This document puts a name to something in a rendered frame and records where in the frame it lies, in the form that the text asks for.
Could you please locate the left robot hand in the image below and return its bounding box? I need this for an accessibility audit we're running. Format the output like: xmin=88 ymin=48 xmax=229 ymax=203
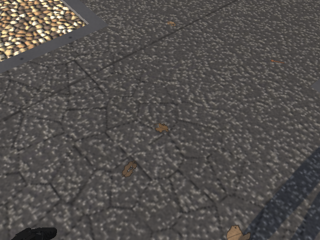
xmin=11 ymin=227 xmax=57 ymax=240

